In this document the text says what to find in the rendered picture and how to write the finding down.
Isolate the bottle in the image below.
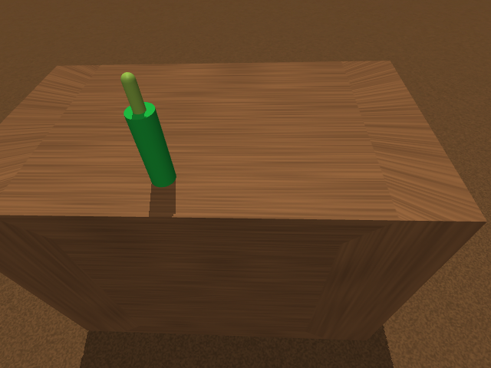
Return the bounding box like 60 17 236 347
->
120 72 176 187

